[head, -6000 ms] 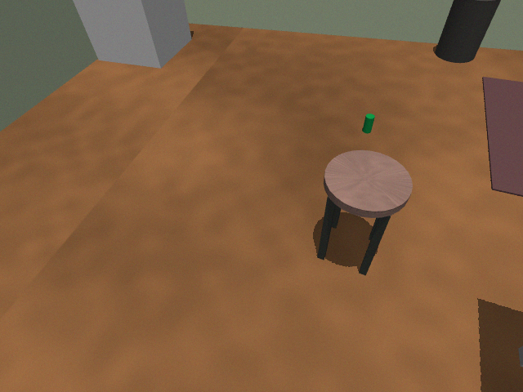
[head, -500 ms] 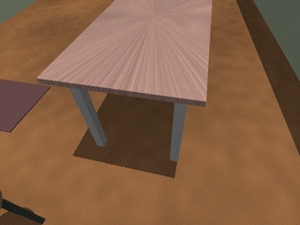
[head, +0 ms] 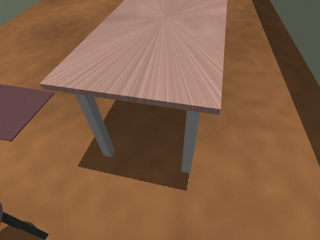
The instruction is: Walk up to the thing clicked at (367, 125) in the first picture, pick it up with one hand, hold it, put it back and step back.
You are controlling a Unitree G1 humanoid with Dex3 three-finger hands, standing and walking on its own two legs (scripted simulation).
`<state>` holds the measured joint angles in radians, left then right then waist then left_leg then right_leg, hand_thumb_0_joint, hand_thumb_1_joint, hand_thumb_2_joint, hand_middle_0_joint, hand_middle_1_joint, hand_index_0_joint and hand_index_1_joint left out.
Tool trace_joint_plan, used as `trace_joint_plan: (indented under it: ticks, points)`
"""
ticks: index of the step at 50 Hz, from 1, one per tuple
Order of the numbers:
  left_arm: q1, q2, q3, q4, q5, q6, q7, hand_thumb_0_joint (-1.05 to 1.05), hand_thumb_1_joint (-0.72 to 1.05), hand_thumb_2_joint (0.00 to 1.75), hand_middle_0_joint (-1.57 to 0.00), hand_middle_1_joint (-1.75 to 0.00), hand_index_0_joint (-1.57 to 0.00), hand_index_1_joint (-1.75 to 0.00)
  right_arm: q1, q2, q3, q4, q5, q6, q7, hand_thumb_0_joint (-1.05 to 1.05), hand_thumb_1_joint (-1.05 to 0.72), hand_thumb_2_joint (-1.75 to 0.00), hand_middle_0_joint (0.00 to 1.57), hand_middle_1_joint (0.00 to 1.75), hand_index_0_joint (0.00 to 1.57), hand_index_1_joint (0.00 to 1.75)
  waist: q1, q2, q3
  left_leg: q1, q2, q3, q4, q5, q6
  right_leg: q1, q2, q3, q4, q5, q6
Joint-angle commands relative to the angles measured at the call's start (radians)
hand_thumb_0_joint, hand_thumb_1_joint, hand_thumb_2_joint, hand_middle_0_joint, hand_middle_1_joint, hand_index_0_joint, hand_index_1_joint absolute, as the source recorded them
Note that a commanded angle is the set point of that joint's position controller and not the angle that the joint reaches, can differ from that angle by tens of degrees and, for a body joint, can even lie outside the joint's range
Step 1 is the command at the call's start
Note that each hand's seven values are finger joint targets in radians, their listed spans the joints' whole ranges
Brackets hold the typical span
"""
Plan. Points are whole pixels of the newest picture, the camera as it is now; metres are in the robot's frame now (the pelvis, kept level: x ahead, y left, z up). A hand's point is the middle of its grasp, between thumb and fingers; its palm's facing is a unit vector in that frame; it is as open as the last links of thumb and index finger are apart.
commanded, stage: stand
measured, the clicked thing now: out of the picture +0.34 +1.70 -0.73
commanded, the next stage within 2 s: walk up in 0.44 s
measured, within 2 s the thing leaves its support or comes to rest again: neither
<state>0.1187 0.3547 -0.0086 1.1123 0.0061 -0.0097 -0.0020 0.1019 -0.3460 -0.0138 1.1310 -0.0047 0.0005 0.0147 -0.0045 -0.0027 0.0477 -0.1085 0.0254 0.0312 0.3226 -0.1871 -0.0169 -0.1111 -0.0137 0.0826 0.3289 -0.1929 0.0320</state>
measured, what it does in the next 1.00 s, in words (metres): steps on the spot, turning left: left foot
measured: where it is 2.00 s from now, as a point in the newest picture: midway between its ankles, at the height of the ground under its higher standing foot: outside the picture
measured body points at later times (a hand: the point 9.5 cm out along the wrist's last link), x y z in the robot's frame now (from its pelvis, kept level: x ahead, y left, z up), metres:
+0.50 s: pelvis -0.01 -0.01 +0.00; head +0.01 +0.00 +0.45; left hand +0.08 +0.31 -0.13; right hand +0.07 -0.30 -0.13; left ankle -0.01 +0.13 -0.75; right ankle -0.01 -0.14 -0.74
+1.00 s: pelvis -0.02 -0.05 -0.02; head -0.01 -0.01 +0.42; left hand -0.07 +0.28 -0.14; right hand +0.21 -0.29 -0.12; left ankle -0.06 +0.07 -0.75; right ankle +0.01 -0.15 -0.75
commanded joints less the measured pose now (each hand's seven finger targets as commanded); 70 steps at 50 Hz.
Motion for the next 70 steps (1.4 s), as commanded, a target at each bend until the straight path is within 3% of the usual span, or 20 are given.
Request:
trace_joint_plan:
  ticks: [1, 21, 22, 26, 31, 32, 34, 37, 42, 48, 49, 50, 51, 52, 55, 64, 65, 66, 67, 70]
  points:
    - [-0.023, 0.206, 0.042, -0.055, 0.003, -0.021, 0.016, 0.00, 0.90, 0.90, -0.20, -0.30, -0.20, -0.30, -0.041, -0.217, -0.041, -0.059, -0.002, -0.025, -0.018, 0.00, -0.90, -0.90, 0.20, 0.30, 0.20, 0.30, -0.003, 0.003, -0.077, 0.057, 0.111, -0.083, -0.035, 0.154, 0.036, -0.019, -0.097, 0.047, -0.037, 0.205, -0.047]
    - [-0.023, 0.216, 0.048, -0.059, 0.002, -0.020, 0.015, 0.00, 0.90, 0.90, -0.20, -0.30, -0.20, -0.30, -0.035, -0.216, -0.040, -0.065, -0.001, -0.027, -0.018, 0.00, -0.90, -0.90, 0.20, 0.30, 0.20, 0.30, -0.003, 0.008, -0.077, 0.060, 0.110, -0.083, -0.037, 0.148, 0.037, -0.013, -0.099, 0.051, -0.036, 0.203, -0.050]
    - [-0.131, 0.265, 0.103, -0.126, -0.005, 0.003, -0.001, 0.00, 0.90, 0.90, -0.20, -0.30, -0.20, -0.30, 0.046, -0.281, -0.071, -0.111, 0.004, -0.012, -0.017, 0.00, -0.90, -0.90, 0.20, 0.30, 0.20, 0.30, -0.003, 0.023, 0.008, -0.136, 0.135, -0.262, -0.015, 0.402, 0.088, 0.012, -0.015, -0.087, 0.151, 0.080, -0.035]
    - [-0.067, 0.179, 0.106, -0.217, 0.003, 0.038, -0.003, 0.00, 0.90, 0.90, -0.20, -0.30, -0.20, -0.30, 0.087, -0.342, -0.123, -0.179, -0.019, -0.006, -0.033, 0.00, -0.90, -0.90, 0.20, 0.30, 0.20, 0.30, 0.000, 0.198, -0.097, 0.077, 0.303, -0.531, -0.033, 0.548, 0.256, -0.247, 0.032, -0.002, 0.436, -0.354, -0.030]
    - [0.082, 0.234, 0.139, -0.233, 0.019, 0.029, -0.012, 0.00, 0.90, 0.90, -0.20, -0.30, -0.20, -0.30, -0.064, -0.222, -0.097, -0.312, -0.020, 0.018, -0.035, 0.00, -0.90, -0.90, 0.20, 0.30, 0.20, 0.30, 0.132, 0.009, -0.160, -0.290, 0.011, -0.265, 0.224, 0.151, 0.085, 0.166, -0.044, 0.043, -0.024, -0.087, -0.097]
    - [0.087, 0.319, 0.160, -0.251, 0.038, 0.030, -0.006, 0.00, 0.90, 0.90, -0.20, -0.30, -0.20, -0.30, -0.024, -0.145, -0.076, -0.340, -0.016, 0.024, -0.033, 0.00, -0.90, -0.90, 0.20, 0.30, 0.20, 0.30, 0.123, -0.264, -0.130, -0.493, -0.134, -0.139, 0.396, -0.280, 0.038, 0.230, -0.275, 0.279, -0.109, -0.085, -0.154]
    - [-0.136, 0.314, 0.154, -0.348, 0.038, 0.036, -0.013, 0.00, 0.90, 0.90, -0.20, -0.30, -0.20, -0.30, 0.121, -0.192, -0.094, -0.321, -0.035, 0.044, -0.033, 0.00, -0.90, -0.90, 0.20, 0.30, 0.20, 0.30, 0.019, -0.220, -0.092, -0.418, -0.035, -0.113, 0.630, -0.350, 0.019, -0.056, -0.435, 0.304, -0.178, -0.224, -0.281]
    - [-0.205, 0.223, 0.133, -0.364, 0.032, 0.017, -0.014, 0.00, 0.90, 0.90, -0.20, -0.30, -0.20, -0.30, 0.168, -0.228, -0.109, -0.305, -0.032, 0.048, 0.012, 0.00, -0.90, -0.90, 0.20, 0.30, 0.20, 0.30, -0.034, -0.153, -0.008, -0.393, 0.018, -0.112, 0.690, -0.152, 0.011, -0.063, -0.237, 0.057, -0.099, -0.049, -0.212]
    - [-0.072, 0.265, 0.156, -0.377, 0.035, 0.008, -0.023, 0.00, 0.90, 0.90, -0.20, -0.30, -0.20, -0.30, 0.110, -0.216, -0.095, -0.367, -0.029, 0.045, 0.047, 0.00, -0.90, -0.90, 0.20, 0.30, 0.20, 0.30, 0.045, -0.156, -0.011, -0.374, 0.051, -0.039, 0.485, -0.166, 0.004, 0.061, -0.277, -0.058, -0.024, 0.097, -0.228]
    - [-0.085, 0.272, 0.150, -0.420, 0.031, 0.031, -0.046, 0.00, 0.90, 0.90, -0.20, -0.30, -0.20, -0.30, 0.255, -0.216, -0.115, -0.366, -0.016, 0.026, 0.029, 0.00, -0.90, -0.90, 0.20, 0.30, 0.20, 0.30, -0.023, -0.076, -0.080, -0.062, -0.030, 0.092, 0.180, -0.091, 0.034, -0.094, -0.281, -0.199, 0.245, 0.042, -0.159]
    - [-0.037, 0.230, 0.134, -0.421, 0.024, 0.036, -0.048, 0.00, 0.90, 0.90, -0.20, -0.30, -0.20, -0.30, 0.273, -0.246, -0.127, -0.361, -0.022, 0.020, 0.016, 0.00, -0.90, -0.90, 0.20, 0.30, 0.20, 0.30, -0.024, 0.041, -0.101, 0.029, -0.031, -0.001, 0.097, -0.106, 0.075, -0.165, -0.204, -0.251, 0.426, -0.046, -0.104]
    - [0.007, 0.173, 0.122, -0.436, 0.019, 0.042, -0.052, 0.00, 0.90, 0.90, -0.20, -0.30, -0.20, -0.30, 0.250, -0.346, -0.147, -0.400, -0.030, 0.013, 0.003, 0.00, -0.90, -0.90, 0.20, 0.30, 0.20, 0.30, -0.008, 0.306, -0.080, 0.098, 0.182, -0.394, -0.023, -0.001, 0.173, -0.385, -0.055, -0.300, 0.651, -0.365, -0.026]
    - [-0.083, 0.204, 0.132, -0.467, 0.019, 0.038, -0.049, 0.00, 0.90, 0.90, -0.20, -0.30, -0.20, -0.30, 0.247, -0.420, -0.159, -0.422, -0.031, 0.013, 0.004, 0.00, -0.90, -0.90, 0.20, 0.30, 0.20, 0.30, -0.042, 0.289, -0.075, 0.004, 0.308, -0.738, -0.079, -0.066, 0.327, -0.454, 0.010, -0.091, 0.724, -0.473, -0.018]
    - [-0.115, 0.245, 0.140, -0.466, 0.021, 0.029, -0.047, 0.00, 0.90, 0.90, -0.20, -0.30, -0.20, -0.30, 0.221, -0.405, -0.159, -0.439, -0.022, 0.007, 0.000, 0.00, -0.90, -0.90, 0.20, 0.30, 0.20, 0.30, -0.031, 0.188, -0.027, -0.048, 0.313, -0.735, -0.084, -0.066, 0.346, -0.436, -0.025, -0.018, 0.772, -0.452, -0.025]
    - [0.005, 0.233, 0.133, -0.427, 0.008, 0.023, -0.046, 0.00, 0.90, 0.90, -0.20, -0.30, -0.20, -0.30, 0.136, -0.311, -0.126, -0.490, -0.015, 0.005, -0.014, 0.00, -0.90, -0.90, 0.20, 0.30, 0.20, 0.30, 0.025, 0.159, -0.066, -0.019, 0.165, -0.440, 0.007, 0.020, 0.226, -0.396, -0.047, -0.028, 0.657, -0.304, -0.034]
    - [0.115, 0.192, 0.144, -0.440, 0.005, -0.001, -0.013, 0.00, 0.90, 0.90, -0.20, -0.30, -0.20, -0.30, 0.105, -0.286, -0.133, -0.583, -0.028, 0.022, 0.002, 0.00, -0.90, -0.90, 0.20, 0.30, 0.20, 0.30, 0.071, 0.143, -0.133, -0.230, 0.052, -0.461, 0.187, 0.226, 0.140, -0.018, 0.065, -0.068, 0.162, -0.103, -0.065]
    - [0.168, 0.244, 0.162, -0.431, 0.013, -0.004, -0.004, 0.00, 0.90, 0.90, -0.20, -0.30, -0.20, -0.30, 0.087, -0.228, -0.113, -0.602, -0.019, 0.024, 0.003, 0.00, -0.90, -0.90, 0.20, 0.30, 0.20, 0.30, 0.113, 0.006, -0.139, -0.344, -0.034, -0.372, 0.303, 0.030, 0.090, 0.085, -0.034, 0.032, 0.022, -0.095, -0.081]
    - [0.146, 0.343, 0.178, -0.447, 0.031, -0.007, 0.004, 0.00, 0.90, 0.90, -0.20, -0.30, -0.20, -0.30, 0.142, -0.165, -0.096, -0.607, -0.009, 0.027, 0.000, 0.00, -0.90, -0.90, 0.20, 0.30, 0.20, 0.30, 0.088, -0.273, -0.108, -0.533, -0.171, -0.212, 0.497, -0.306, 0.028, 0.143, -0.311, 0.330, -0.090, -0.134, -0.145]
    - [0.027, 0.354, 0.179, -0.484, 0.036, -0.001, 0.002, 0.00, 0.90, 0.90, -0.20, -0.30, -0.20, -0.30, 0.213, -0.218, -0.111, -0.575, -0.032, 0.034, -0.013, 0.00, -0.90, -0.90, 0.20, 0.30, 0.20, 0.30, 0.045, -0.207, -0.083, -0.528, -0.074, -0.167, 0.642, -0.354, -0.004, -0.010, -0.464, 0.400, -0.137, -0.307, -0.239]
    - [-0.033, 0.274, 0.155, -0.477, 0.036, -0.024, -0.004, 0.00, 0.90, 0.90, -0.20, -0.30, -0.20, -0.30, 0.175, -0.280, -0.142, -0.536, -0.033, 0.041, 0.020, 0.00, -0.90, -0.90, 0.20, 0.30, 0.20, 0.30, -0.002, -0.104, 0.028, -0.454, -0.013, -0.163, 0.774, -0.189, 0.000, -0.134, -0.322, 0.187, -0.085, -0.193, -0.220]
